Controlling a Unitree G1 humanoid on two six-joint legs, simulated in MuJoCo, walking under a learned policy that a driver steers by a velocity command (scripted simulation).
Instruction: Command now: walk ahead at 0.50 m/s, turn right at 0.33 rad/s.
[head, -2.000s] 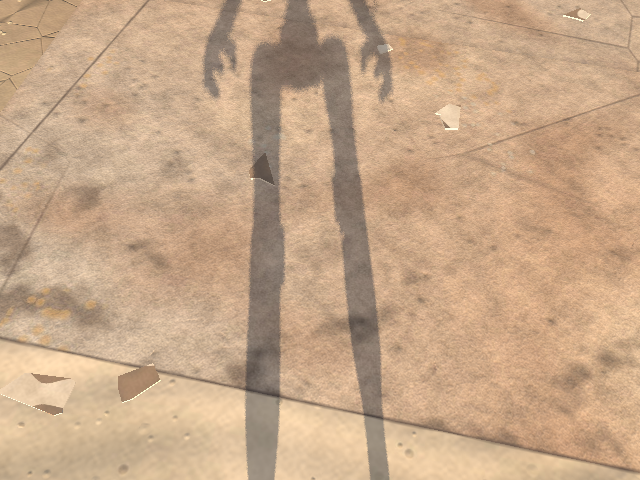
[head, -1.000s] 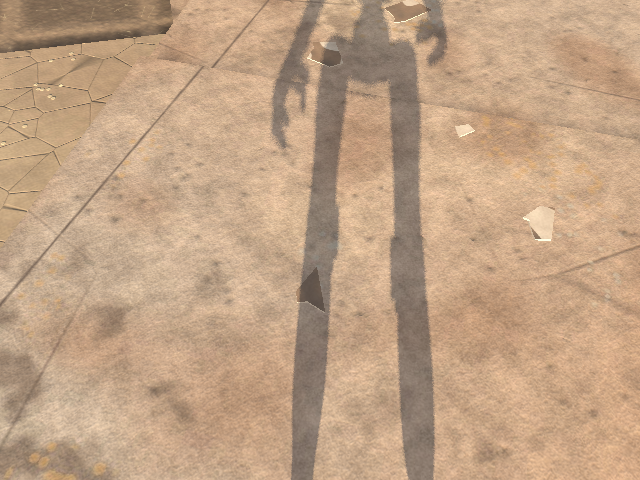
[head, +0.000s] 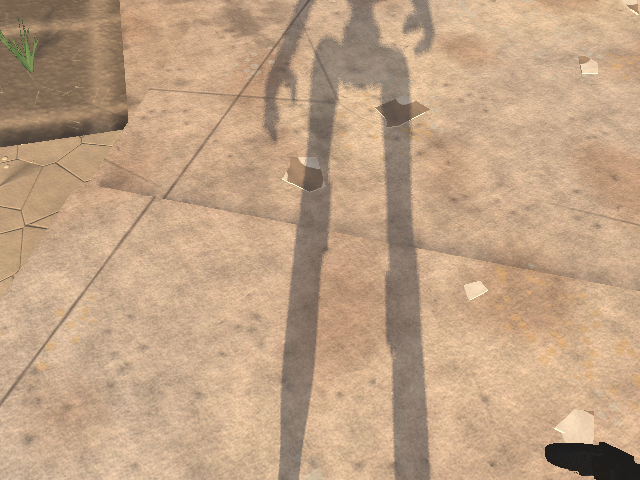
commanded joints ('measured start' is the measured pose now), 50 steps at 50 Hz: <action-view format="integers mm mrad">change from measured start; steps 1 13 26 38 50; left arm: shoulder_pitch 16 -187 46 -97 -33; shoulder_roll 117 34 309 156 101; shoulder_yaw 16 28 130 64 39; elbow -90 -184 -204 -273 -228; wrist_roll -30 -9 -21 -3 7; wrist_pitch -41 15 32 -18 5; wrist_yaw -3 -15 -25 6 10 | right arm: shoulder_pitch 387 182 299 18 210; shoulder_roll -192 -146 -83 -98 -211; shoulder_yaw -64 -60 -42 -39 -74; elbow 41 85 49 -43 -21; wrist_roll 0 -16 -22 -11 -12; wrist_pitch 7 -12 44 8 -35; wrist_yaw -15 -40 -49 -36 0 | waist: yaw -191 -78 19 -48 -145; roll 194 57 -232 -49 -78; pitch -335 19 -236 -35 -187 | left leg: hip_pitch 829 367 -22 -114 375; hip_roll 373 222 62 55 62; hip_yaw -636 60 205 -84 -110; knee -220 -434 668 233 -56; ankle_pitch -273 131 -211 50 87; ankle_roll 207 141 -43 -97 90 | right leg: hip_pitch -658 -609 346 -160 -54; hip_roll -7 -144 -202 -106 -98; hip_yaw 119 50 352 215 215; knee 633 235 -123 -425 46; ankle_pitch -78 497 339 544 718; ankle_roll -22 6 -313 -244 -123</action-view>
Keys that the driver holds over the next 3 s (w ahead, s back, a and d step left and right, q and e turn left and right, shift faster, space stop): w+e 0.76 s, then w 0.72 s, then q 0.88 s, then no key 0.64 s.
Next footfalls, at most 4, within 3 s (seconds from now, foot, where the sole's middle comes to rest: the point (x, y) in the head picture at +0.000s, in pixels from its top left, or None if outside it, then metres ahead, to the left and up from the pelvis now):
0.50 right None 0.40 -0.17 -0.76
1.00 left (397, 347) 0.75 -0.10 -0.76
1.52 right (549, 308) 0.88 -0.46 -0.76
2.02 left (455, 251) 1.04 -0.25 -0.77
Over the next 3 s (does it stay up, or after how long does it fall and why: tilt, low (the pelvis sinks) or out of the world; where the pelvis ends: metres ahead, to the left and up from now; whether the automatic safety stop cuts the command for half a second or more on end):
stays up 1.02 -0.38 0.01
